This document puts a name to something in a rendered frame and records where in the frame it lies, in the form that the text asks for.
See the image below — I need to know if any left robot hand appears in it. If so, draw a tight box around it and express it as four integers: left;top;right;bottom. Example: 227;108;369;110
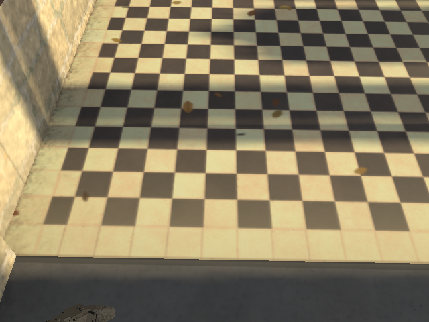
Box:
46;304;115;322

